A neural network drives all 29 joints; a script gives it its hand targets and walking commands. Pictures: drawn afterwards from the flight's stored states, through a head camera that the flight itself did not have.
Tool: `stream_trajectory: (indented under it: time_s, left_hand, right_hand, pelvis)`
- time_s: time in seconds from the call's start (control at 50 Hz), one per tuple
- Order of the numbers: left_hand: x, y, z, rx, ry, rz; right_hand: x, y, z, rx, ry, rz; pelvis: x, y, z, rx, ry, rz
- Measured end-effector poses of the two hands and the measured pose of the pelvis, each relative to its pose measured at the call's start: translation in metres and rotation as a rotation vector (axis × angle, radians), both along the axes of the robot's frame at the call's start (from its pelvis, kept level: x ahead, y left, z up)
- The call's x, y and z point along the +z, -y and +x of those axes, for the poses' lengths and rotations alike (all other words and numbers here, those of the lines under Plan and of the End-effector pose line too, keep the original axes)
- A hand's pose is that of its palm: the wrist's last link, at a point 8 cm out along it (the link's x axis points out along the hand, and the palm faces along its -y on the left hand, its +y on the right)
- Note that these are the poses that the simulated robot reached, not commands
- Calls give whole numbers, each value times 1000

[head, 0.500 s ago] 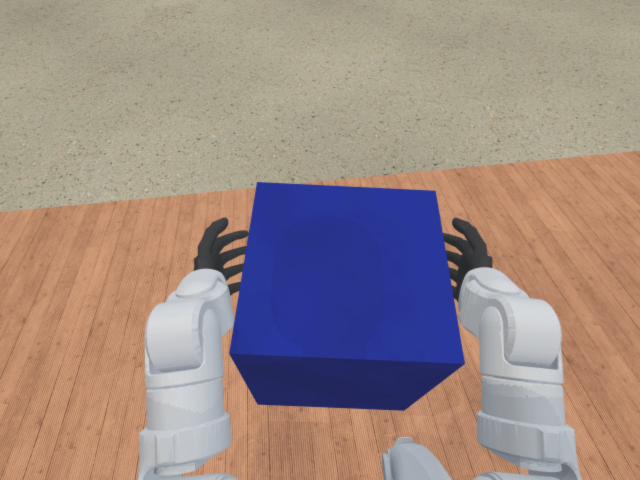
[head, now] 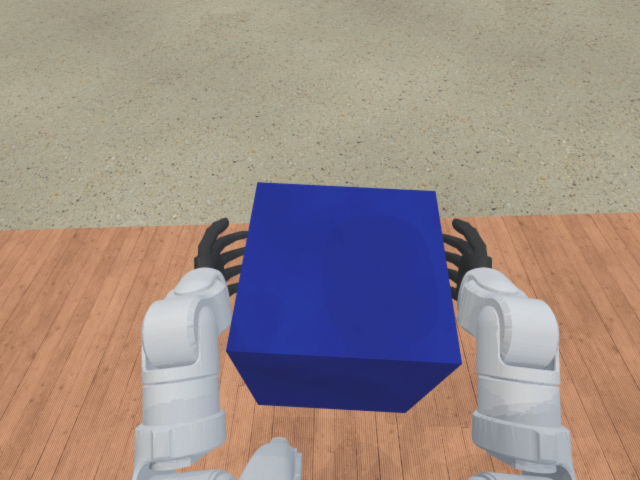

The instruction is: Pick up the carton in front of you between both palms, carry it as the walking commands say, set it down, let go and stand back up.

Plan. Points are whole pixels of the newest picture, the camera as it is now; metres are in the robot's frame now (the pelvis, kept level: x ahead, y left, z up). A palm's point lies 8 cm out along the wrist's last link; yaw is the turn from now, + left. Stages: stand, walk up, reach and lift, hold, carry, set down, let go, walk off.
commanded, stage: carry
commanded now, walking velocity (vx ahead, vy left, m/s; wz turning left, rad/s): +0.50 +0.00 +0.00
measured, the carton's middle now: (338, 308) +0.33 +0.02 +0.02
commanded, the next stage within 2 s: none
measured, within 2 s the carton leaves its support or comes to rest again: neither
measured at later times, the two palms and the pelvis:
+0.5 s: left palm (258, 146) +0.62 +0.16 +0.04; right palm (434, 160) +0.59 -0.13 +0.04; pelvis +0.29 +0.04 -0.03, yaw -3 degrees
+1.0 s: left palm (287, 68) +0.89 +0.14 +0.04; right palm (426, 65) +0.90 -0.16 +0.03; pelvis +0.57 -0.02 -0.05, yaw +0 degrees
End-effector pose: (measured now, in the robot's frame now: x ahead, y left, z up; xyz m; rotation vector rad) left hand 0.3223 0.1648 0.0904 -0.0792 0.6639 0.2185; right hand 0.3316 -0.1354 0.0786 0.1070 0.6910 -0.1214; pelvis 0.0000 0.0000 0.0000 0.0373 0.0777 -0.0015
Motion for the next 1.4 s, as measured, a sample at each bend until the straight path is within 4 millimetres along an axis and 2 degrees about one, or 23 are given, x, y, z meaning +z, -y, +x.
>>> stream_trajectory:
  time_s: [0.12,0.2,0.26,0.3,0.34,0.44,0.52,0.66,0.78,0.86,0.9,1.0,1.06,1.18,1.28,1.34,1.4]
  left_hand:
    - [21,6,76,-41,64,5]
    - [22,3,130,-65,74,8]
    - [13,-4,172,-76,75,6]
    - [2,-7,202,-95,80,4]
    - [-13,-7,230,-118,63,-8]
    - [-43,0,275,-150,-55,-18]
    - [-45,1,311,-139,-52,-31]
    - [-27,2,385,-117,38,-29]
    - [-14,15,460,-108,98,-14]
    - [-19,28,515,-94,114,16]
    - [-27,30,534,-78,88,37]
    - [-48,26,565,-17,-22,10]
    - [-50,26,589,3,-31,-1]
    - [-31,33,659,-21,31,2]
    - [-18,37,723,-58,69,9]
    - [-21,34,762,-72,70,10]
    - [-33,27,803,-81,66,6]
  right_hand:
    - [18,6,64,-26,66,-14]
    - [22,4,113,-40,76,-26]
    - [16,-3,153,-45,76,-37]
    - [9,-7,180,-60,82,-47]
    - [-2,-7,202,-76,63,-69]
    - [-34,-2,232,-122,-56,-55]
    - [-38,-1,266,-138,-53,-38]
    - [-15,2,353,-112,38,-43]
    - [-2,16,434,-86,97,-51]
    - [-14,29,495,-52,116,-50]
    - [-25,30,521,-25,91,-43]
    - [-44,26,567,10,-19,-16]
    - [-47,26,594,8,-31,-2]
    - [-34,33,653,-13,32,-4]
    - [-22,37,708,-37,71,-15]
    - [-23,34,744,-46,72,-23]
    - [-30,27,785,-49,67,-36]
  pelvis:
    - [2,-5,67,-18,-10,0]
    - [-5,-13,120,-29,-10,-16]
    - [-18,-20,164,-39,-1,-32]
    - [-33,-26,195,-59,14,-51]
    - [-41,-30,217,-54,16,-34]
    - [-37,-41,262,-43,12,-49]
    - [-30,-45,297,-44,4,-55]
    - [-24,-36,370,-28,-14,-60]
    - [-34,-16,450,-13,-13,-36]
    - [-59,0,509,11,12,-13]
    - [-63,6,527,4,16,-30]
    - [-55,21,570,3,16,-11]
    - [-49,26,595,5,12,-3]
    - [-42,28,653,-5,0,6]
    - [-43,21,712,-25,-7,0]
    - [-50,15,752,-32,-6,-15]
    - [-63,8,797,-44,2,-31]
